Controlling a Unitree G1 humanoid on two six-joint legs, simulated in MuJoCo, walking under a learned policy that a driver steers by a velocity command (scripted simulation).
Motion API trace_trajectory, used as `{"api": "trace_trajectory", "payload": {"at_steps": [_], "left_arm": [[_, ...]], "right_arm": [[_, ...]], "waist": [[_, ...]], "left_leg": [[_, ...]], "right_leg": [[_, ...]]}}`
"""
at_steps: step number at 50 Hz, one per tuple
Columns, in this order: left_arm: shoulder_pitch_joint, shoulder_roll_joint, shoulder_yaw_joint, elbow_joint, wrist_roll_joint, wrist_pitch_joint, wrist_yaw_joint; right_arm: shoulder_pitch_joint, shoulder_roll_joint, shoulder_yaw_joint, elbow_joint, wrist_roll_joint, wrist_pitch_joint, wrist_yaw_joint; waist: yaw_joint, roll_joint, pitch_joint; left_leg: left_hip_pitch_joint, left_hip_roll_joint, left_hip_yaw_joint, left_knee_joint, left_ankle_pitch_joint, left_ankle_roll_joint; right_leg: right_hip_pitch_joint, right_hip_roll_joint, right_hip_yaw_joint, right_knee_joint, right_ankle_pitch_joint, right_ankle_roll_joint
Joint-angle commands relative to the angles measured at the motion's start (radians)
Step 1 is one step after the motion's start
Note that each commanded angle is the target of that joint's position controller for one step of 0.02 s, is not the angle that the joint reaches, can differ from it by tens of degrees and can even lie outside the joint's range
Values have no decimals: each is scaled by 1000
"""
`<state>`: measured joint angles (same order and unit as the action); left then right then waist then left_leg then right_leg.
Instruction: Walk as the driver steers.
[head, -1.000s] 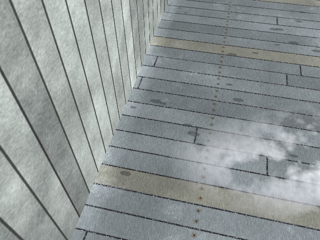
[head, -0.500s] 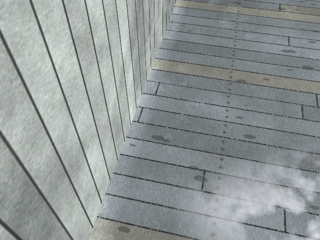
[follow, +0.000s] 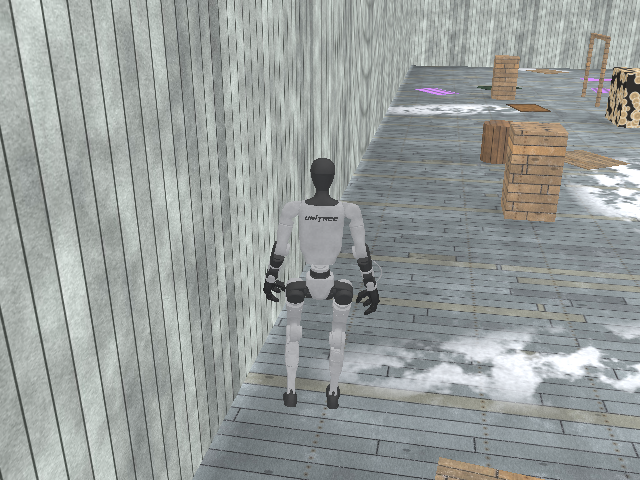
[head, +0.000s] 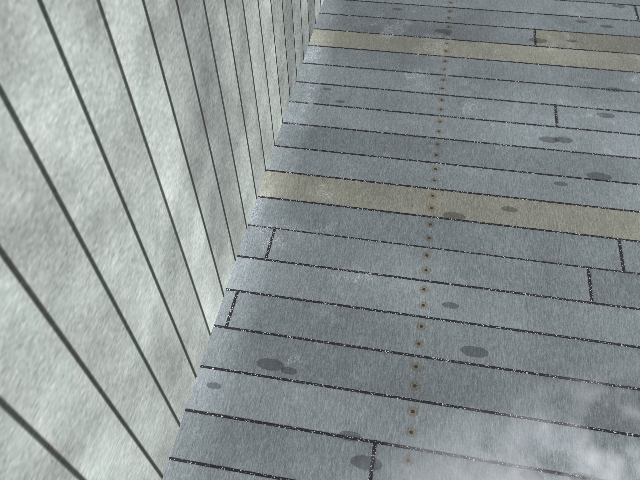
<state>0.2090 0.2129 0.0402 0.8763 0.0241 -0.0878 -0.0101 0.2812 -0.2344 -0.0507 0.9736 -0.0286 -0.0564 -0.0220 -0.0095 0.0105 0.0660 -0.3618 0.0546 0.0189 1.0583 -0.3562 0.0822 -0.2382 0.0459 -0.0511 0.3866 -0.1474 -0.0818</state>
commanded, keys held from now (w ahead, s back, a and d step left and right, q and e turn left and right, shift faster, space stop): w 0.56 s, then w+e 0.44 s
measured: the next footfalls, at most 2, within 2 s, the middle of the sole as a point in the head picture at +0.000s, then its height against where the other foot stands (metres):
left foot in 0.40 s outside the picture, level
right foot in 0.96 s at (429, 399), level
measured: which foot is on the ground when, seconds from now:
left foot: up 0.00-0.38, down 0.40-0.98, up 1.00-1.00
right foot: down 0.00-0.40, up 0.42-0.94, down 0.96-1.00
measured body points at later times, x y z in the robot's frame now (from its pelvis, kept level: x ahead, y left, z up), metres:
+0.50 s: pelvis +0.25 +0.01 -0.01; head +0.28 +0.02 +0.44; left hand +0.24 +0.27 -0.16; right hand +0.38 -0.25 -0.13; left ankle +0.33 +0.09 -0.74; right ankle +0.10 -0.08 -0.65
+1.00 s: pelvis +0.51 -0.09 -0.03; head +0.55 -0.11 +0.42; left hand +0.75 +0.11 -0.13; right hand +0.44 -0.35 -0.17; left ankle +0.34 +0.09 -0.71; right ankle +0.60 -0.18 -0.75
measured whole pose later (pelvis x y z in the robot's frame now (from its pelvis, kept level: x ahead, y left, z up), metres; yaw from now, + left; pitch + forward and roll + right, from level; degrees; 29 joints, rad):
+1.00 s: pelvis +0.51 -0.09 -0.03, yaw -12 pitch +2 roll +1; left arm 0.03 0.26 0.06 0.76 0.06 -0.04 -0.06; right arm 0.37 -0.24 -0.04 0.93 0.01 -0.07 -0.03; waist -0.04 0.00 0.07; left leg -0.04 0.15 0.19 0.72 -0.45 -0.04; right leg -0.50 0.04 -0.06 0.60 -0.12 -0.12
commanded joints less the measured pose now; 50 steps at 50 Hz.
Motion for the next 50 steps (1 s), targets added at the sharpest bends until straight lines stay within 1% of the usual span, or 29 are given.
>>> {"api": "trace_trajectory", "payload": {"at_steps": [1, 5, 6, 10, 15, 16, 18, 19, 20, 21, 22, 23, 24, 25, 27, 29, 32, 33, 34, 38, 41, 42, 43, 44, 46, 47, 48, 49, 50], "left_arm": [[106, 114, 21, -4, -10, -22, 14], [176, 137, 20, 34, -25, -26, 21], [184, 138, 18, 32, -29, -26, 18], [217, 139, 9, 56, -35, -28, 19], [253, 167, 10, 96, -25, -30, 16], [269, 159, 8, 103, -25, -24, 14], [256, 162, 15, 110, -24, -20, 14], [242, 177, 21, 108, -28, -16, 14], [209, 187, 26, 94, -29, -4, 17], [235, 143, 10, 80, -36, -1, 14], [348, 74, 7, 78, -39, 16, 2], [220, 155, 22, 69, 5, 24, 3], [147, 167, 28, 31, -5, 17, 0], [170, 156, 31, 36, -17, 17, 0], [176, 103, 22, 43, 6, 58, -10], [169, 79, 21, 35, 6, 82, -9], [84, 77, 22, -3, 3, 99, -11], [64, 78, 20, -12, -7, 94, -13], [-18, 72, 14, -41, 3, 89, -17], [-121, 48, 3, -101, 4, 79, -44], [-205, 41, -2, -146, 7, 79, -69], [-221, 57, -1, -166, 2, 75, -73], [-214, 64, 0, -171, 9, 77, -79], [-221, 105, 20, -182, 32, 77, -73], [-209, 104, 25, -185, 43, 68, -65], [-103, 101, 29, -156, 40, 61, -59], [95, 136, 53, -78, 47, 49, -47], [235, 229, 83, -54, 60, 39, -28], [205, 341, 108, -85, 31, 46, -18]], "right_arm": [[70, -57, -13, -15, -27, 25, 7], [-54, -60, -11, -42, -20, 35, 15], [-89, -61, -10, -54, -3, 29, 14], [-231, -58, -1, -105, 4, 18, 18], [-333, -60, 9, -161, 11, 2, 20], [-326, -69, 4, -169, 11, 0, 20], [-156, -80, -5, -120, 8, -8, 1], [-42, -104, -19, -83, -3, -15, -9], [98, -115, -29, -44, -31, -22, -12], [238, -200, -54, -31, -46, -14, -18], [206, -297, -79, -40, -19, -1, -18], [88, -220, -61, -64, 16, 7, -8], [-38, -187, -45, -92, 22, 13, -7], [-66, -139, -31, -94, 21, 16, -4], [-26, -85, -17, -65, 30, -17, -12], [33, -105, -23, -39, 29, -41, -11], [93, -127, -31, -26, 25, -49, -11], [98, -128, -31, -31, 16, -47, -18], [96, -139, -32, -30, 15, -53, -21], [142, -116, -23, -22, 24, -60, -26], [155, -133, -20, -36, 34, -48, -31], [125, -146, -14, -48, 20, -41, -34], [127, -133, -12, -48, 22, -41, -33], [132, -178, -33, -58, 16, -43, -39], [98, -198, -34, -65, 22, -36, -32], [105, -200, -35, -66, 33, -33, -16], [91, -191, -32, -82, 37, -28, -10], [108, -133, -14, -137, 49, -27, 0], [111, -79, -6, -217, 54, -43, 17]], "waist": [[0, -85, -74], [18, -85, -31], [23, -83, -25], [56, -91, 28], [89, -76, 41], [80, -56, 24], [13, -65, -16], [-30, -59, -74], [-109, -32, -159], [-155, 41, -280], [-64, 242, -333], [-64, 18, -182], [-30, 38, -61], [2, 26, -16], [36, 0, -10], [40, 19, -6], [21, 52, 31], [7, 62, 24], [-9, 52, 37], [-38, 82, 22], [-71, 114, 41], [-60, 136, 59], [-45, 143, 60], [-43, 103, 65], [-4, 101, 26], [48, 110, -67], [128, 76, -168], [172, -83, -312], [92, -344, -413]], "left_leg": [[-153, 34, -34, -26, 69, -31], [-262, 46, -24, -118, 186, -66], [-277, 53, -21, -157, 200, -66], [-295, 36, 19, -303, 297, -70], [-217, -3, 71, -478, 338, -39], [-190, -23, 78, -486, 316, -24], [-31, -54, 74, -543, 312, 8], [71, -83, 91, -553, 267, 23], [237, -75, 82, -623, 253, 59], [489, 150, -159, -638, 109, 117], [629, 413, -700, -790, -9, 286], [498, 346, -674, -850, -315, 241], [351, 314, -546, -916, -318, 195], [254, 273, -435, -944, -169, 166], [163, 201, -248, -929, 120, 115], [185, 194, -173, -929, 257, 118], [220, 194, -89, -961, 264, 108], [235, 192, -68, -967, 258, 95], [249, 200, -54, -977, 266, 94], [341, 200, 55, -942, 431, 65], [329, 193, 120, -920, 394, 52], [331, 209, 104, -953, 368, 57], [368, 237, 106, -929, 387, 51], [400, 244, 112, -902, 378, 29], [451, 258, 176, -751, 661, 21], [426, 243, 192, -598, 829, 17], [334, 200, 228, -353, 863, -4], [29, 148, 232, 5, 494, -35], [-303, -44, 98, 299, -188, -69]], "right_leg": [[193, -256, 263, -201, 230, -125], [223, -259, 223, -241, 270, -140], [232, -263, 219, -253, 285, -140], [234, -222, 162, -268, 345, -138], [297, -214, 108, -240, 431, -139], [323, -218, 100, -191, 530, -122], [314, -207, 86, -69, 730, -94], [319, -199, 81, 76, 811, -86], [256, -185, 71, 285, 772, -73], [60, -117, 25, 579, 488, -53], [-275, 92, 45, 916, -352, -20], [-384, 5, 178, 974, -270, -46], [-400, -39, 145, 940, -153, -40], [-339, -73, 150, 885, -94, -28], [-240, -99, 150, 836, -50, 9], [-269, -96, 140, 819, -57, 32], [-386, -123, 141, 764, -26, 46], [-417, -122, 148, 734, -1, 49], [-456, -127, 147, 692, 28, 48], [-483, -119, 107, 498, 115, 33], [-421, -106, 14, 378, 98, 24], [-394, -114, 15, 317, 64, 8], [-372, -101, 7, 279, 36, -15], [-382, -85, -6, 272, -3, -11], [-307, -46, -28, 170, -70, -45], [-135, 7, -57, 136, -76, -70], [96, 50, -58, 118, -55, -99], [424, -139, 226, 70, -232, -164], [598, -362, 789, -115, -295, -265]]}}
